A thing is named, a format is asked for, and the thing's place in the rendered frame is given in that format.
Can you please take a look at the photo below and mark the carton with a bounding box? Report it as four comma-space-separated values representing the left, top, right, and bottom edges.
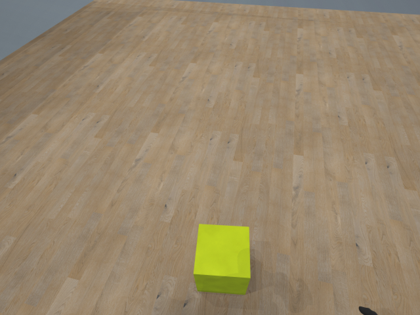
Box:
194, 224, 251, 295

